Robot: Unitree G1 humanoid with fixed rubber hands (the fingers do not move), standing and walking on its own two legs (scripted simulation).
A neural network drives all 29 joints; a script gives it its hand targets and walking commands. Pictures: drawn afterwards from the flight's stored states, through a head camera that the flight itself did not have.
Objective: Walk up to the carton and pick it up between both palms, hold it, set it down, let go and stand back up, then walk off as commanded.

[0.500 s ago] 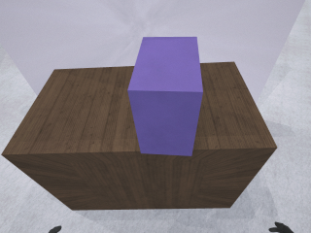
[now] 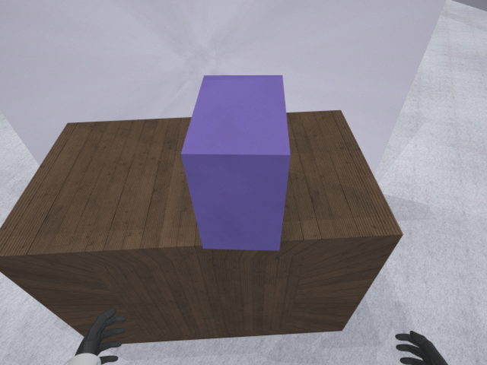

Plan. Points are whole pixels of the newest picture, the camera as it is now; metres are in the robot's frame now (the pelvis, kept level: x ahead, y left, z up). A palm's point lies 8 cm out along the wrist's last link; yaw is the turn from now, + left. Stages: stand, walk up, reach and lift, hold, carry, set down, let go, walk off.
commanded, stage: reach and lift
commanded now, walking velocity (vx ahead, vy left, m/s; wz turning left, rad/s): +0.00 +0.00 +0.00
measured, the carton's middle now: (241, 163) +0.53 +0.05 +0.03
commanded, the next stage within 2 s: none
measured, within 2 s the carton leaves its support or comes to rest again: neither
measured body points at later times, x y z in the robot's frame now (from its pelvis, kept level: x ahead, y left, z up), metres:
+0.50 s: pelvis +0.01 +0.01 +0.01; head +0.00 +0.01 +0.45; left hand +0.20 +0.27 -0.03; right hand +0.18 -0.23 -0.02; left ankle +0.02 +0.12 -0.74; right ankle +0.04 -0.10 -0.74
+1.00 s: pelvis +0.02 +0.01 +0.01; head +0.01 +0.02 +0.46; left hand +0.23 +0.25 +0.02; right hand +0.21 -0.19 +0.03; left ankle +0.02 +0.12 -0.74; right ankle +0.04 -0.10 -0.74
